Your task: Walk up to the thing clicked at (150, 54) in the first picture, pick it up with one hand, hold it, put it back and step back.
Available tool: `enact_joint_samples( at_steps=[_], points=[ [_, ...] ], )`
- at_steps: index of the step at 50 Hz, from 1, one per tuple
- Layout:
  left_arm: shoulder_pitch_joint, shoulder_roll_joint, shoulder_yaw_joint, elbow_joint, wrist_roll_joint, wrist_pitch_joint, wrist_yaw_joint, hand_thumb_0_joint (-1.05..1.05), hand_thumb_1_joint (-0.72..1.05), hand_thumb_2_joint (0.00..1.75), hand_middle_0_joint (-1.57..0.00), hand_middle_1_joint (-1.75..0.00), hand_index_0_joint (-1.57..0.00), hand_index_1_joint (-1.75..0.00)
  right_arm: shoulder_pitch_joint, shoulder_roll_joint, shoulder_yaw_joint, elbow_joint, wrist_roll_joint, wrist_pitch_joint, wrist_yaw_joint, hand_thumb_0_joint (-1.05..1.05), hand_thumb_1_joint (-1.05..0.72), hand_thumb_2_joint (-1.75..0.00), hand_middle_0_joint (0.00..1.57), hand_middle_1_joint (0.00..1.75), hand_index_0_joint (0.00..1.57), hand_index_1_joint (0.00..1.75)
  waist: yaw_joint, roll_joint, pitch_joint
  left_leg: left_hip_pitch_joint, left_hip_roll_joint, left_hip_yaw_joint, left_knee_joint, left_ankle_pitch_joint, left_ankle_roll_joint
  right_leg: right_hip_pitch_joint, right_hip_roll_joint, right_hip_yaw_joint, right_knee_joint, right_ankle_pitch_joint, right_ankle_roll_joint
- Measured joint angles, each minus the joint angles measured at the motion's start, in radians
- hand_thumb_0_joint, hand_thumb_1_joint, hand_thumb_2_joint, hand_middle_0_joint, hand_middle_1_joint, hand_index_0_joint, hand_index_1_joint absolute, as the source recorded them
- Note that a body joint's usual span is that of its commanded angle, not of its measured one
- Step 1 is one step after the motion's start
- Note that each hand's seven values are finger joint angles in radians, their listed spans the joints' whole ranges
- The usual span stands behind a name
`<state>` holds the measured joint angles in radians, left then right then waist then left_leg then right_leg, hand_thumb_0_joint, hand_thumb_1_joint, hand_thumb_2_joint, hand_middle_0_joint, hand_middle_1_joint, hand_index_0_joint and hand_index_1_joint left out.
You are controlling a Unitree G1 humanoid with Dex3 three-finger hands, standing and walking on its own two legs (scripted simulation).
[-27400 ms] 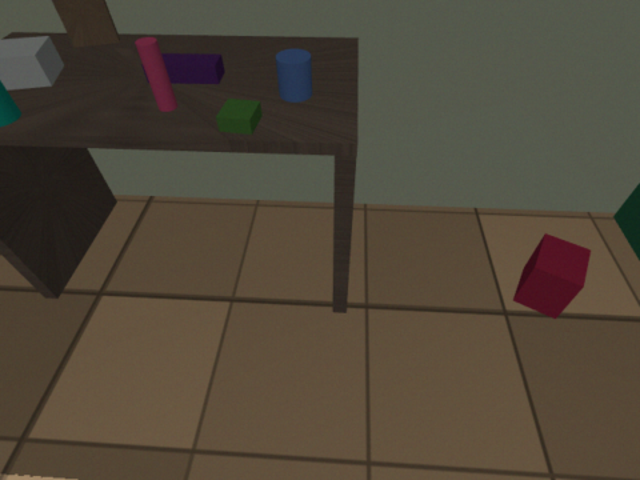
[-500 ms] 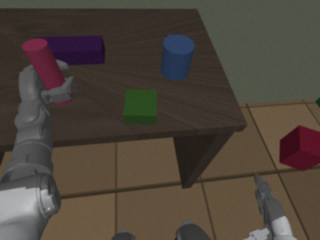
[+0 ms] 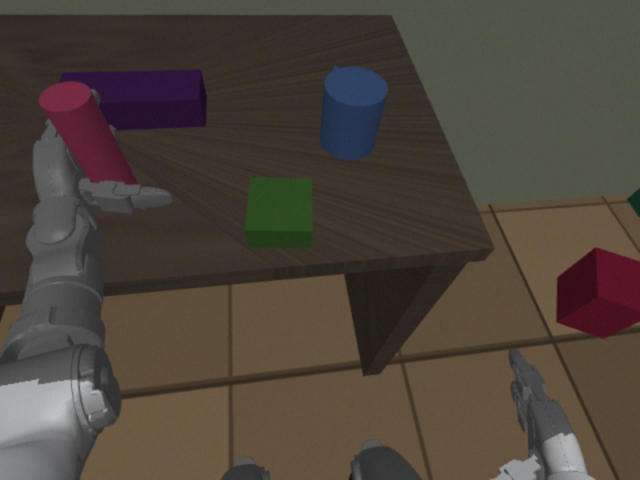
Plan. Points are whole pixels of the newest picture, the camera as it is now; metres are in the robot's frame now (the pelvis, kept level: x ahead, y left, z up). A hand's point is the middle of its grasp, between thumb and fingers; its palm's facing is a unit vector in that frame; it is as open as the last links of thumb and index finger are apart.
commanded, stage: withdraw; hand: left
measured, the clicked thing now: (99, 154) +0.48 +0.23 +0.12
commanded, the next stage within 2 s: rise in 0.32 s
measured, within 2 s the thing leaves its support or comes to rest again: neither
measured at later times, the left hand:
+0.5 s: hand out of the picture +0.48 +0.29 +0.21, palm faces +0.25 -0.96 -0.12, open 17.4 cm
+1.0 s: hand out of the picture +0.34 +0.32 +0.18, palm faces +0.41 -0.83 -0.37, open 17.5 cm
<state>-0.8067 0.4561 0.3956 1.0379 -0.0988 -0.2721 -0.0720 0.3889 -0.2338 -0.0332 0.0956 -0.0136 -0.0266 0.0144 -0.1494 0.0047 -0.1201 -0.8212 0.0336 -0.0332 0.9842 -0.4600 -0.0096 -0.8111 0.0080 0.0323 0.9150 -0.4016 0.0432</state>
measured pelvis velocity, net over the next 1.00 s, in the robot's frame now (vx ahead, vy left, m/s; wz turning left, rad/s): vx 0.02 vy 0.00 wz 0.02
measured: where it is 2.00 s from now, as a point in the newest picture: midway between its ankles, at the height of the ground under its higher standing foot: outside the picture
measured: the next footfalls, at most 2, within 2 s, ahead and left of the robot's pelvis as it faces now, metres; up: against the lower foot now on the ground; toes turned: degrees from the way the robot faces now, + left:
none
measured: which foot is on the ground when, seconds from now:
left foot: down 0.00-1.00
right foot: down 0.00-1.00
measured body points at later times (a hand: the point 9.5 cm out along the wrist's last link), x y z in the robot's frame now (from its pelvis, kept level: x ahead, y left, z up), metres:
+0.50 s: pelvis +0.02 +0.00 +0.02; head +0.06 +0.01 +0.47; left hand +0.46 +0.34 +0.22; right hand +0.17 -0.26 -0.03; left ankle +0.00 +0.12 -0.68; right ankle +0.02 -0.15 -0.68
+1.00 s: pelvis +0.02 +0.00 +0.03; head +0.03 -0.01 +0.48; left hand +0.31 +0.36 +0.21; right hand +0.18 -0.25 -0.03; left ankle +0.00 +0.12 -0.68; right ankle +0.02 -0.15 -0.68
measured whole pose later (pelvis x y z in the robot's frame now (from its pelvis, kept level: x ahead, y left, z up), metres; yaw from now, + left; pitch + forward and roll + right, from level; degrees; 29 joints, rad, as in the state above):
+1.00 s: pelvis +0.02 +0.00 +0.03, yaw +1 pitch +7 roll -1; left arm -0.18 0.50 0.38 0.27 -0.04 -0.02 -0.03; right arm 0.37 -0.24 -0.08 0.36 0.07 -0.04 0.01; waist 0.01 0.06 -0.12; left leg -0.48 0.02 -0.03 0.76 -0.40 -0.01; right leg -0.47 -0.02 0.03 0.71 -0.36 0.04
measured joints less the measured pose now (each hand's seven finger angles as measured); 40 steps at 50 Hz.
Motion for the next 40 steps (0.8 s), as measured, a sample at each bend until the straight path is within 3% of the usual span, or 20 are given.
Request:
enact_joint_samples(
  at_steps=[6,12,23,24,28,32,37,40],
  points=[
    [0.006,0.017,0.027,-0.039,0.004,0.024,0.000,-0.02,-0.49,0.10,-0.18,-0.13,-0.18,-0.12,-0.003,-0.005,-0.007,0.004,0.004,0.015,-0.003,-0.01,0.52,-0.05,0.06,0.05,0.06,0.05,-0.003,0.001,0.001,0.014,0.002,0.002,-0.006,-0.003,0.000,0.013,0.002,0.002,-0.007,-0.001,0.000],
    [-0.021,0.069,0.051,-0.075,0.008,0.087,-0.009,-0.02,-0.51,0.06,-0.09,-0.07,-0.10,-0.06,-0.006,-0.012,-0.015,0.036,0.019,0.025,-0.017,-0.01,0.52,-0.05,0.06,0.05,0.06,0.05,0.006,0.004,-0.006,0.063,0.004,0.003,-0.040,0.002,-0.001,0.063,0.003,0.001,-0.042,0.004,-0.001],
    [-0.063,0.186,0.023,-0.030,-0.022,0.244,-0.135,-0.02,-0.50,0.02,-0.05,-0.03,-0.07,-0.02,-0.029,-0.014,-0.004,0.195,0.060,-0.004,-0.029,-0.01,0.53,-0.05,0.06,0.05,0.06,0.05,0.057,0.028,-0.032,0.165,-0.003,0.005,-0.122,0.024,0.002,0.165,-0.007,0.000,-0.121,0.022,-0.001],
    [-0.052,0.189,0.016,-0.044,0.001,0.255,-0.136,-0.02,-0.50,0.02,-0.05,-0.03,-0.07,-0.02,-0.031,-0.014,-0.002,0.200,0.059,-0.001,-0.028,-0.01,0.54,-0.05,0.06,0.05,0.06,0.05,0.062,0.031,-0.032,0.171,-0.004,0.006,-0.128,0.026,0.002,0.171,-0.008,0.001,-0.126,0.024,0.000],
    [-0.030,0.219,-0.007,-0.023,0.064,0.266,-0.105,-0.02,-0.52,0.02,-0.05,-0.04,-0.07,-0.03,-0.042,-0.013,0.008,0.207,0.057,0.008,-0.019,-0.01,0.56,-0.04,0.06,0.05,0.06,0.05,0.072,0.034,-0.010,0.201,-0.012,0.009,-0.155,0.041,0.003,0.196,-0.017,0.004,-0.141,0.031,0.002],
    [0.004,0.241,0.026,-0.030,0.108,0.282,-0.073,-0.02,-0.53,0.03,-0.05,-0.05,-0.06,-0.04,-0.040,-0.019,0.012,0.205,0.060,0.017,-0.013,-0.01,0.57,-0.04,0.06,0.05,0.06,0.05,0.079,0.028,0.008,0.218,-0.015,0.009,-0.176,0.054,0.002,0.211,-0.020,0.003,-0.155,0.039,0.002],
    [0.074,0.257,0.049,-0.085,0.121,0.283,-0.029,-0.02,-0.54,0.03,-0.05,-0.04,-0.06,-0.04,-0.023,-0.026,0.001,0.228,0.064,0.008,-0.008,-0.01,0.57,-0.04,0.06,0.05,0.06,0.05,0.096,0.020,0.014,0.239,-0.014,0.004,-0.195,0.063,-0.001,0.235,-0.020,-0.003,-0.177,0.048,-0.001],
    [0.140,0.240,0.038,-0.160,0.116,0.275,-0.003,-0.02,-0.54,0.03,-0.05,-0.03,-0.05,-0.03,-0.018,-0.030,-0.011,0.253,0.067,0.001,-0.007,-0.01,0.56,-0.05,0.06,0.05,0.06,0.05,0.116,0.021,0.011,0.257,-0.014,0.001,-0.201,0.063,-0.002,0.256,-0.020,-0.006,-0.188,0.051,-0.002]
  ],
)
